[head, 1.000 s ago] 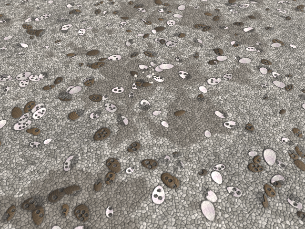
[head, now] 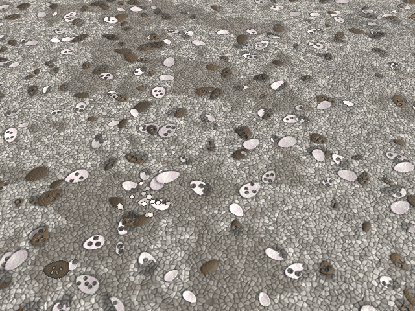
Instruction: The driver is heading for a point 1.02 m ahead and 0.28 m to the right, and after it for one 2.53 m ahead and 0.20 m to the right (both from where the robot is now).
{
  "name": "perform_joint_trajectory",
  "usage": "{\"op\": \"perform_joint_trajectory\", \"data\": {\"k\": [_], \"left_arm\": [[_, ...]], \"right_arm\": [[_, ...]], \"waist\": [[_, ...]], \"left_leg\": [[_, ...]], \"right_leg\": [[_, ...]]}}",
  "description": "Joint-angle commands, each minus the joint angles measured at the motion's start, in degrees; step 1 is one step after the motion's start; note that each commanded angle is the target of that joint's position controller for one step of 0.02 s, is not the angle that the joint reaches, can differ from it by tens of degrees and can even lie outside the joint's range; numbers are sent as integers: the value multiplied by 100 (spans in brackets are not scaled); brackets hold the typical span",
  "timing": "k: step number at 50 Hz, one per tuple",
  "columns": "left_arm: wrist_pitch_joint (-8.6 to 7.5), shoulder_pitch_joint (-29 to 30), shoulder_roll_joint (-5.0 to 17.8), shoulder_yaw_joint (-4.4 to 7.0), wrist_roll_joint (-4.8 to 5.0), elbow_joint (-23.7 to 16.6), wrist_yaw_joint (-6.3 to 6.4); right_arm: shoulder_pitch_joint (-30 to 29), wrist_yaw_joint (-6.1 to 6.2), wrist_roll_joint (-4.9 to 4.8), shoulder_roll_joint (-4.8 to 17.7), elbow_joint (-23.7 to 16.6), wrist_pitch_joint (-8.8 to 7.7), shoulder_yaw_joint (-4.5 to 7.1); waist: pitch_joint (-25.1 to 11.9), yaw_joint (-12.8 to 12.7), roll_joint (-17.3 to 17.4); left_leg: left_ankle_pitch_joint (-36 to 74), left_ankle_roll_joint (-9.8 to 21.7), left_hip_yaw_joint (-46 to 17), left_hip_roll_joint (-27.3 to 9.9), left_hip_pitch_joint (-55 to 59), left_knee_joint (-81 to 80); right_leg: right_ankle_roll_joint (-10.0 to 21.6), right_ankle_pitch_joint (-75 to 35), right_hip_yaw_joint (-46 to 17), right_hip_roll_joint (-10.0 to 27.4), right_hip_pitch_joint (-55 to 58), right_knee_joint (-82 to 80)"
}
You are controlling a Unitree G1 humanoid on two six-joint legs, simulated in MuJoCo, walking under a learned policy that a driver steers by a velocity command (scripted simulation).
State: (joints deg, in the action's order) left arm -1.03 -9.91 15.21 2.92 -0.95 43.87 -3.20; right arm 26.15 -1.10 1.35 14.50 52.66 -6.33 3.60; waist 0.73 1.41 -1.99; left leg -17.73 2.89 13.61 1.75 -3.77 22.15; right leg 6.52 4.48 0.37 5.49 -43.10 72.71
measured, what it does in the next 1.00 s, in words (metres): walks ahead, turning right: right foot, then left foot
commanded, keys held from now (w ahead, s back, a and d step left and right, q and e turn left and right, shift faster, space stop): w+e+shift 0.48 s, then w+shift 0.40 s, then q+shift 0.12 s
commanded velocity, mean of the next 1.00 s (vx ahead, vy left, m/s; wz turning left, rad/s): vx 0.97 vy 0.00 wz -0.61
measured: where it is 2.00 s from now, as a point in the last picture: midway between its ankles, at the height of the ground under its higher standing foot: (296, 160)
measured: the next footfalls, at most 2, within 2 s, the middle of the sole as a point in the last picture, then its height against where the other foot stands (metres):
right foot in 0.24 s outside the picture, level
left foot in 0.68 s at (239, 218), level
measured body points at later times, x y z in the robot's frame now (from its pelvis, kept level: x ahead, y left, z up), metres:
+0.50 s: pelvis +0.45 -0.07 +0.00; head +0.47 -0.08 +0.44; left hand +0.52 +0.20 -0.13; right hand +0.59 -0.37 -0.06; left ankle +0.67 +0.07 -0.66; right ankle +0.36 -0.05 -0.74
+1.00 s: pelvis +0.88 -0.24 +0.00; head +0.91 -0.26 +0.45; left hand +1.21 -0.24 -0.06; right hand +0.64 -0.38 -0.13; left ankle +0.84 -0.08 -0.74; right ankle +0.97 -0.45 -0.69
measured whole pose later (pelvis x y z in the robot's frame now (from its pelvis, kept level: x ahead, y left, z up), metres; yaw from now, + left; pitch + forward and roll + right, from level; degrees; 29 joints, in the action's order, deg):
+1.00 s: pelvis +0.88 -0.24 +0.00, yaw -34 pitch +2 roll +2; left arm -5.4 2.6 14.3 -1.3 -2.8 37.7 -3.5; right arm 33.8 -1.3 -0.1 13.8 55.6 -6.4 2.1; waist 1.7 5.8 -2.3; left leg -15.6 2.1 1.9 3.6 3.1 13.4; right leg 3.4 -1.0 -1.9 2.7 -40.4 41.2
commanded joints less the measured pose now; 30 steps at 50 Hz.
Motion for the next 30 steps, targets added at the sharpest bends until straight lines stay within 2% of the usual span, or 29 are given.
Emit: {"op": "perform_joint_trajectory", "data": {"k": [1, 2, 3, 5, 6, 7, 8, 9, 10, 11, 12, 13, 14, 15, 16, 17, 18, 19, 20, 21, 23, 24, 25, 27, 28, 29, 30], "left_arm": [[44, 355, -32, -75, 40, -408, -82], [32, 573, 29, -70, 28, -450, -97], [25, 659, 3, -92, 31, -486, -125], [-36, 1131, 23, -129, -20, -664, -189], [-55, 1198, 50, -131, -21, -673, -193], [-63, 1143, 137, -113, 4, -642, -184], [-59, 868, 238, -88, 29, -565, -159], [-43, 422, 303, -55, 96, -412, -120], [-49, -263, 485, 15, 71, -284, -72], [-49, -1399, 779, 173, 93, 42, 14], [-70, -2385, 1017, 366, 103, 349, 154], [-48, -1827, 1166, 415, 175, 429, 264], [69, -1444, 1777, 560, -28, 244, 224], [31, -1534, 1680, 576, -49, 151, 221], [-4, -1504, 1310, 506, -32, 238, 250], [-51, -1300, 1035, 429, -39, 279, 255], [-177, -1237, 873, 347, 21, 250, 278], [-256, -1061, 839, 304, 39, 214, 324], [-328, -985, 800, 273, 90, 170, 325], [-410, -1020, 915, 285, 88, 130, 312], [-474, -1287, 948, 296, 85, 190, 313], [-450, -1319, 973, 312, 91, 201, 291], [-455, -1550, 988, 318, 138, 269, 286], [-468, -1940, 855, 286, 188, 438, 253], [-475, -1979, 866, 281, 171, 475, 256], [-481, -1827, 880, 263, 141, 455, 257], [-515, -1959, 981, 268, 150, 511, 300]], "right_arm": [[-426, 15, -3, 182, -340, -201, -31], [-273, 49, -10, 186, -277, -202, -43], [-223, 89, 1, 340, -270, -200, -25], [-5, 177, -33, 447, -170, -174, -38], [38, 224, -35, 539, -154, -146, -40], [110, 290, -30, 695, -159, -98, -19], [106, 365, -17, 892, -172, -21, 25], [50, 434, -12, 1100, -272, 55, 76], [-118, 465, 46, 1281, -327, 182, 143], [-440, 453, 123, 1376, -430, 291, 194], [-762, 356, 122, 1358, -502, 333, 221], [-1094, 177, 180, 366, -648, 275, -17], [-1170, 129, -6, 211, -1453, 105, -76], [-1407, 134, 58, 449, -1610, -101, -132], [-1508, 120, 47, 608, -1575, -199, -132], [-1513, 138, 89, 610, -1505, -190, -136], [-1622, 145, 225, 562, -1523, -88, -169], [-1430, 113, 299, 459, -1518, 67, -203], [-1449, 81, 350, 441, -1498, 196, -225], [-1758, 54, 334, 422, -1675, 256, -253], [-2667, 7, 233, 360, -2046, 267, -325], [-2814, -10, 195, 294, -2059, 289, -356], [-2964, -38, 155, 211, -2175, 261, -410], [-3271, -41, 97, 184, -2250, 213, -443], [-3339, -41, 77, 209, -2259, 190, -442], [-3112, -35, 63, 244, -2162, 219, -428], [-3101, 3, 62, 335, -2229, 167, -392]], "waist": [[823, -289, 431], [888, -230, 274], [837, -246, 267], [1011, -174, 226], [924, -187, 276], [688, -236, 385], [436, -421, 554], [112, -606, 694], [-53, -1000, 848], [-556, -1547, 918], [-916, -1980, 662], [-163, -1289, -469], [-660, -682, -1310], [-855, -767, -172], [-323, -568, 521], [112, -243, 951], [347, -93, 1090], [240, 137, 925], [275, 181, 1018], [388, 126, 855], [648, -153, 752], [512, -265, 716], [513, -408, 281], [363, -766, 52], [306, -837, -8], [-59, -742, 54], [21, -721, -330]], "left_leg": [[1240, -139, -297, -1289, -960, -1759], [1771, -170, -30, -1177, -686, -1777], [2109, -191, 144, -1224, -415, -1796], [3619, -262, 437, -1294, 87, -1698], [4810, -309, 571, -1278, 363, -1480], [6140, -340, 612, -1315, 726, -1135], [7325, -363, 623, -1403, 1049, -627], [8617, -395, 651, -1535, 1266, 82], [9019, -362, 574, -1710, 1194, 1035], [8795, -224, 384, -1827, 771, 2496], [6786, -85, 291, -1539, -112, 4535], [277, -43, -25, -500, -2139, 6441], [-1055, -377, -913, 282, -4441, 7768], [-648, -265, -1804, -136, -4901, 7360], [-266, -227, -1894, -386, -4753, 6671], [-116, -271, -1836, -570, -4416, 6177], [-152, -354, -1862, -704, -4016, 5860], [-211, -484, -1853, -804, -3794, 5548], [-217, -595, -1765, -921, -3622, 5243], [-118, -679, -1637, -949, -3440, 4699], [741, -758, -1384, -889, -3259, 3476], [1298, -715, -1308, -758, -3090, 3076], [1818, -612, -1229, -703, -2971, 2424], [2590, -409, -1031, -464, -2698, 1606], [2730, -307, -995, -375, -2510, 1290], [2720, -200, -924, -139, -2134, 1241], [2573, -92, -948, -105, -1881, 987]], "right_leg": [[65, -886, 58, 136, -13, -692], [126, -1040, 283, 27, -84, -1039], [182, -1142, 404, 18, -48, -1456], [311, -1166, 835, -111, 141, -2422], [401, -1185, 1076, -330, 459, -2781], [472, -1086, 1299, -594, 795, -2952], [524, -856, 1416, -817, 1136, -3056], [589, -446, 1461, -1054, 1502, -2946], [719, 117, 1464, -1170, 2041, -2989], [920, 674, 1182, -1243, 3240, -3056], [1117, 911, 532, -1152, 4582, -3641], [1227, 1168, -597, -489, 4811, -3488], [2381, 1233, -3799, 387, 6105, -4600], [2253, 1933, -4736, 827, 6198, -5709], [1966, 2038, -4457, 790, 5496, -6064], [1686, 1639, -3955, 598, 4643, -6143], [1520, 465, -3432, 272, 3950, -5929], [1522, 559, -3114, 104, 3608, -6035], [1451, 684, -2823, -126, 3167, -6175], [1454, 368, -2698, -254, 2706, -6267], [1283, -631, -2300, -543, 2368, -6312], [1097, -911, -2082, -759, 2482, -6274], [982, -1675, -2010, -742, 2639, -6116], [742, -2495, -1911, -670, 3200, -6106], [670, -2682, -1894, -591, 3460, -6134], [537, -3588, -1691, -648, 3785, -6014], [458, -4488, -1828, -418, 3960, -5615]]}}
Keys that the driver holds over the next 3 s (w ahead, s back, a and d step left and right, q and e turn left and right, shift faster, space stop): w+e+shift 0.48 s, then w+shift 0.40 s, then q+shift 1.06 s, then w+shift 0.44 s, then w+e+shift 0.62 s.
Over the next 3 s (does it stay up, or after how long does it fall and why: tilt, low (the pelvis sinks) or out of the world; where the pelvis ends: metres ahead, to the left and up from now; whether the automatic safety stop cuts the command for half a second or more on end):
stays up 1.58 -0.17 -0.02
